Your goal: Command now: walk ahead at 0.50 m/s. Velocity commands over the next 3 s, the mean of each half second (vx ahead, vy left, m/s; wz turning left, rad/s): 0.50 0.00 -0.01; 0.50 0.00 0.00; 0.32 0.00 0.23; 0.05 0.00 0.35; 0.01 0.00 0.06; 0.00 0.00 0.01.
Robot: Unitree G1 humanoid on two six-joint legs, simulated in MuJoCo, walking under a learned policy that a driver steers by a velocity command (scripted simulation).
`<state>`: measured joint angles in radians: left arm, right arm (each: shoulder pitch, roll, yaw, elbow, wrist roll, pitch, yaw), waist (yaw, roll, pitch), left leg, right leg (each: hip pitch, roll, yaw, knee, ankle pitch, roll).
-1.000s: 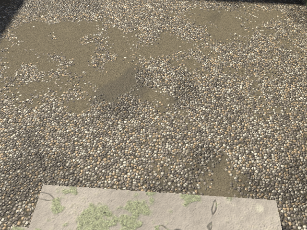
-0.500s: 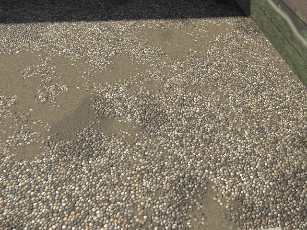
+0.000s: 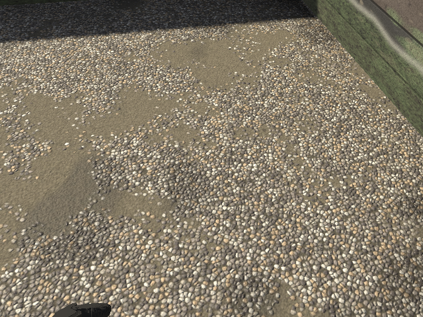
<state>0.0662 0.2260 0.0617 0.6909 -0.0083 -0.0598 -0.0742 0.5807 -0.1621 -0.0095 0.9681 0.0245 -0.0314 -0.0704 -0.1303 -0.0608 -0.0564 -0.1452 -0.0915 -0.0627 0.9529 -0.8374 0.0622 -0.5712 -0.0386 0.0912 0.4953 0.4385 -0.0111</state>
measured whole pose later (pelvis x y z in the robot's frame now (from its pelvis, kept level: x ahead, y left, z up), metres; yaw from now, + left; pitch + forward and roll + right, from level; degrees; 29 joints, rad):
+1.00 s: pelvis +0.62 +0.04 -0.27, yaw +0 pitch +4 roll +1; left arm 0.01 0.21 0.04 0.75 -0.01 -0.07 -0.01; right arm 0.45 -0.21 -0.04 0.97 0.03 -0.07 -0.02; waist -0.08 -0.03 -0.02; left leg -0.08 -0.07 -0.01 0.37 -0.36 0.05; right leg -0.68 -0.04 0.03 0.63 0.06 -0.01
